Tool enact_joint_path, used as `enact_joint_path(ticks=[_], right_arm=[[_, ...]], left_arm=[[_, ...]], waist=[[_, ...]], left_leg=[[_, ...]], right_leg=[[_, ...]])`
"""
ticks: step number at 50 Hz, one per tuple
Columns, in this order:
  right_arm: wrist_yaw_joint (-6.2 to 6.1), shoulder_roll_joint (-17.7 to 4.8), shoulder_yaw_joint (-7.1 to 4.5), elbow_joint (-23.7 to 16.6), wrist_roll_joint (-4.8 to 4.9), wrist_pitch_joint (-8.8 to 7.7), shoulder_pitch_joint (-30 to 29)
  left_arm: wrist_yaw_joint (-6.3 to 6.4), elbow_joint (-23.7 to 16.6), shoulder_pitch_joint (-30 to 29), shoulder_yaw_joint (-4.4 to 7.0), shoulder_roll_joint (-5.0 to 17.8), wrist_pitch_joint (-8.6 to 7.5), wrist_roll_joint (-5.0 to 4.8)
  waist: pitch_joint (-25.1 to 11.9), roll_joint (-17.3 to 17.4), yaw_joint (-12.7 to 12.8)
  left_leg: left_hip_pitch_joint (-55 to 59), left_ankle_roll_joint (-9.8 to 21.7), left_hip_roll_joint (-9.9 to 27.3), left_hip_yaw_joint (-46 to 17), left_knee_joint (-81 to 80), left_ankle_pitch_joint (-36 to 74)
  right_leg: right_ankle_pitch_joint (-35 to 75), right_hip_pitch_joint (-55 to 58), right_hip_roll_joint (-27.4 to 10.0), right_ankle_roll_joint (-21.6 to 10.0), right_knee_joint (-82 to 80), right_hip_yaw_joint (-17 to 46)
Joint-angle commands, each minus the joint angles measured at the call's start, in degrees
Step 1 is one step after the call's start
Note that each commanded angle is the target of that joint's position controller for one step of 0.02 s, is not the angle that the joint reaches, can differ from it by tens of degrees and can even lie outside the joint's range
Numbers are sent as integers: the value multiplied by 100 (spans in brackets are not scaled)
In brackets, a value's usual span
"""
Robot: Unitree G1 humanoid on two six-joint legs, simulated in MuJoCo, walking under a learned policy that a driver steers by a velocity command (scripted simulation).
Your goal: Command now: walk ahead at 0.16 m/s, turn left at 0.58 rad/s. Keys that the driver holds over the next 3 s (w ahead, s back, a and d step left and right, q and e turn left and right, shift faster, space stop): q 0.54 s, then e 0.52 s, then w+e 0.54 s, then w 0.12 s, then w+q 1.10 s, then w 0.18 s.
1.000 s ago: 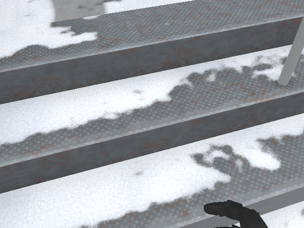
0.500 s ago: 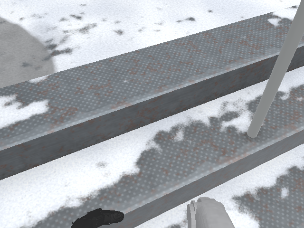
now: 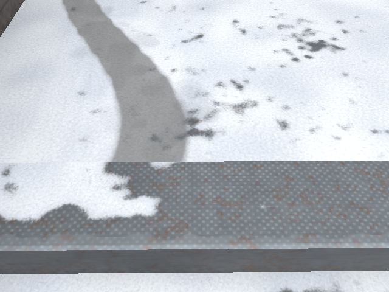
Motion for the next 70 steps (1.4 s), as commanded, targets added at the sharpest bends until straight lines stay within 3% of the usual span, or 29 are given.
enact_joint_path(ticks=[1,5,8,11,13,15,16,17,18,19,21,24,26,30,34,35,36,41,42,45,50,54,57,59,61,62,63,66,70], right_arm=[[-73,-114,82,-340,-1,68,-111],[-180,361,414,-1197,28,209,-1319],[-134,282,468,-1503,-70,324,-1411],[-84,230,458,-1485,-92,643,-1527],[-79,51,348,-1093,0,528,-852],[-268,-466,142,-813,322,104,-236],[-409,-928,-68,-723,191,44,759],[-491,-1444,-212,-469,-253,19,2038],[-516,-2052,-471,-301,-403,-34,2415],[-549,-2151,-598,-156,-305,-123,2052],[-553,-1058,-273,-14,45,-165,1001],[-445,-278,-7,-220,0,-73,-265],[-506,-503,-65,-185,-148,-137,-147],[-501,-773,-166,-460,19,-320,116],[-318,-476,-12,-831,128,-458,-427],[-779,-325,-104,-335,79,-119,1100],[-360,-406,35,-588,90,-369,95],[99,-359,83,-423,296,-276,15],[-102,-692,-114,-543,149,-241,606],[-566,-923,-274,-1107,-120,-235,-371],[-677,-609,-387,-1587,0,-129,-507],[-703,-567,-469,-1840,-88,-106,-330],[-631,-503,-452,-1652,-258,-185,388],[-606,-530,-494,-1485,-276,-265,1057],[-711,-916,-613,-1088,-293,-346,2049],[-795,-1137,-597,-1048,-346,-418,2169],[-810,-960,-470,-1070,-460,-414,1883],[-630,-72,11,-975,-246,-222,1305],[-684,-214,88,-170,-407,-107,2759]], left_arm=[[71,-349,-162,78,630,-197,81],[121,182,807,159,581,-158,207],[10,106,354,194,643,-240,234],[-332,-181,15,288,984,-291,-165],[-303,-661,-323,359,1203,-348,-152],[-212,-912,337,341,1059,-442,-381],[-209,-1185,-28,381,1335,-506,-344],[-253,-1746,-987,334,981,-490,-344],[-287,-1943,-1198,382,1100,-339,-594],[-202,-1963,-1316,438,1045,-321,-632],[-78,-1666,-692,230,322,-305,-486],[-93,-1467,-219,128,459,-128,-468],[-83,-1621,-587,221,980,-18,-439],[16,-1738,-1218,278,1187,6,-326],[-234,-1361,-708,272,972,-5,-306],[82,-1425,-545,108,251,293,-625],[-206,-1444,-984,182,801,85,-339],[-441,-1772,-1003,128,766,-160,-575],[-321,-2256,-1719,150,1182,-275,-683],[-142,-2383,-1843,221,1046,-351,-608],[-14,-2428,-762,328,1222,-179,-546],[-18,-2473,-371,420,1341,-87,-555],[-76,-2555,-693,487,1405,-54,-525],[-143,-2830,-1613,426,1273,50,-622],[-231,-3134,-2230,317,959,182,-512],[-307,-2993,-2105,176,644,165,-293],[-329,-2747,-1845,164,738,95,-311],[-300,-2376,-1200,262,894,26,-211],[-640,-2205,-1766,104,512,91,-336]], waist=[[-203,-441,-254],[93,-548,182],[108,-254,-130],[422,-1048,-367],[359,-854,-388],[-746,-240,-364],[-1473,-4,-880],[-1997,983,-1242],[-2379,713,-1237],[-1586,982,-1130],[-642,572,-421],[-548,-374,218],[-585,-854,176],[-377,-151,-116],[-2,-234,54],[60,-339,-434],[507,-85,-176],[337,-132,-202],[44,-505,-899],[-107,-501,-555],[-441,-623,-158],[-398,-1050,-34],[174,-999,-235],[258,-661,-731],[423,503,-1176],[247,773,-1186],[315,3,-899],[259,-70,-356],[440,473,-900]], left_leg=[[-990,-160,200,-242,71,-126],[-2917,18,363,-329,689,-1701],[-1873,220,776,162,-1191,-863],[573,-100,384,884,-3177,-2453],[999,-270,74,1266,-4108,-1430],[3511,204,-172,314,-4304,2043],[5817,466,-89,-681,-5097,2902],[7364,807,768,-2850,-6917,2811],[7091,481,1197,-4262,-7823,1701],[5944,325,1199,-4179,-8167,909],[3947,212,536,-3233,-7804,-1376],[2934,439,265,-2767,-8248,-1010],[3069,431,298,-2351,-8394,-311],[3647,299,506,-1770,-8938,-373],[3388,-91,237,-756,-8827,141],[4329,91,614,-862,-9076,321],[4133,-112,354,-781,-8666,-17],[4652,-164,611,-921,-8253,-369],[5163,-162,409,-672,-8241,-258],[5658,-28,256,85,-8166,-36],[4971,-133,103,492,-7794,999],[3896,-648,-285,810,-7032,-627],[3935,-590,-165,508,-6985,-1453],[5411,-464,-125,586,-7913,-1225],[7169,628,996,-1428,-8955,-2111],[7828,1457,1999,-3268,-9688,-1948],[7267,1330,2146,-3275,-9795,-1821],[6233,554,1482,-1316,-9713,-1077],[6849,658,1480,-440,-9903,513]], right_leg=[[4080,1687,-1503,-1177,-975,847],[4153,3356,-1970,-1019,-1113,981],[2870,2523,-1654,-843,-1558,385],[2536,971,-1699,-966,-1974,18],[3677,1916,-1977,-977,-1591,-147],[6497,1023,-1251,-318,176,-331],[4422,-426,-788,177,1184,-60],[-975,-2282,25,483,2923,661],[-817,-2712,193,442,4452,2255],[-525,-2996,327,374,5740,2953],[401,-3063,289,88,6797,3462],[723,-3323,270,-20,7411,3306],[900,-3515,164,289,6959,3180],[362,-3285,-119,718,5817,2826],[859,-2013,-236,942,5050,2531],[908,-2482,-196,581,3737,1849],[577,-2013,-432,949,3673,2496],[972,-677,-200,574,571,2112],[1424,-954,-99,-41,699,2390],[625,-1621,-120,-541,408,2803],[1569,-514,-252,-970,419,3186],[1173,347,-806,-1551,-219,4453],[-2116,-236,-756,-1469,-898,5026],[-1954,-1341,-320,-1289,-740,4578],[-1430,-3747,709,-581,1275,3304],[-1203,-4886,998,-101,3658,2897],[-686,-5222,746,-180,5395,3249],[340,-4929,560,-277,6706,3058],[191,-5423,346,-261,7687,2261]])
